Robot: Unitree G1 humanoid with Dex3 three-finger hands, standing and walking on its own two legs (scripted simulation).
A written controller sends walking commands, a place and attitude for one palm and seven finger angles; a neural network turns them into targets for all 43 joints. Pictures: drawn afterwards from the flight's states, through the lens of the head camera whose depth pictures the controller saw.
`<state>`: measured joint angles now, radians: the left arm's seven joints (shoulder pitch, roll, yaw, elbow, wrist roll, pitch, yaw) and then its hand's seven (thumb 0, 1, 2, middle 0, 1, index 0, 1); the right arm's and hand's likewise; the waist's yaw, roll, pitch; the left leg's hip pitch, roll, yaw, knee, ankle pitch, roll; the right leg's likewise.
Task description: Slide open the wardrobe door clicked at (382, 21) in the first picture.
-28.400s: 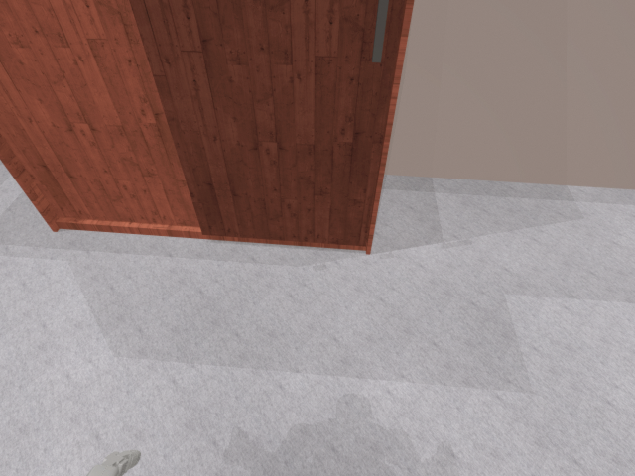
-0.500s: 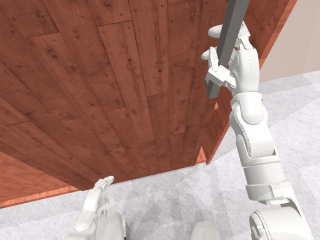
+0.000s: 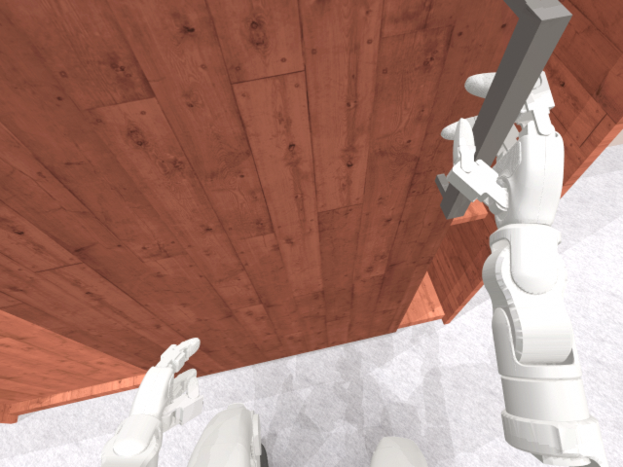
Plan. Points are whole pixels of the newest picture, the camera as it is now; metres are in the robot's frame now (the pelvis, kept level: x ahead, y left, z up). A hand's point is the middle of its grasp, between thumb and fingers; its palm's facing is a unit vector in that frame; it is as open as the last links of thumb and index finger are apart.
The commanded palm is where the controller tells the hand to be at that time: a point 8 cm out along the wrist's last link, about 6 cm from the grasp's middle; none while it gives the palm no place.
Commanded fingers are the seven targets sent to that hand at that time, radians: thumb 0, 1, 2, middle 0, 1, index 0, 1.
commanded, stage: step sideways, sliding the door along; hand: right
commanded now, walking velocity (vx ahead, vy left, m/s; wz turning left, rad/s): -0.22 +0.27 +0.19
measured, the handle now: (477, 125) +0.40 -0.20 +0.17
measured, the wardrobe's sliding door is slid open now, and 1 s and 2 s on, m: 0.16 0.52 0.59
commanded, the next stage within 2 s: stop walking and hold the door there in 1.72 s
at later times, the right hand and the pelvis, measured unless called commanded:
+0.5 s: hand (283, 209) +0.33 -0.01 +0.17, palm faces -0.04 +1.00 +0.03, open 6.7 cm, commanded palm +0.31 -0.01 +0.15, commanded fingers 0.00 -0.90 -0.90 0.45 1.40 0.45 1.40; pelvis -0.01 +0.09 +0.00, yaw +3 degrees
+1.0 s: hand (89, 247) +0.31 +0.17 +0.17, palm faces -0.07 +0.99 -0.08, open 6.2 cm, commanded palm +0.29 +0.13 +0.16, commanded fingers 0.00 -0.90 -0.90 0.45 1.40 0.45 1.40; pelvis -0.06 +0.23 -0.01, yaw +8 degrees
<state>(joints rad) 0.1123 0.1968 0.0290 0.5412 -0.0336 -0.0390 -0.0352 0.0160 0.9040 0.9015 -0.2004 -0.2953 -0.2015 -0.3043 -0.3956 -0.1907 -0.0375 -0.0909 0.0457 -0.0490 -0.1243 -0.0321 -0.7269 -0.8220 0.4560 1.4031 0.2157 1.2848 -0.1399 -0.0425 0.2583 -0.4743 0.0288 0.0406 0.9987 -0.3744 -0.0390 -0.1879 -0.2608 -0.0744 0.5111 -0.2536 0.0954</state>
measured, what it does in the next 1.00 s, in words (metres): steps to the left: left foot, then right foot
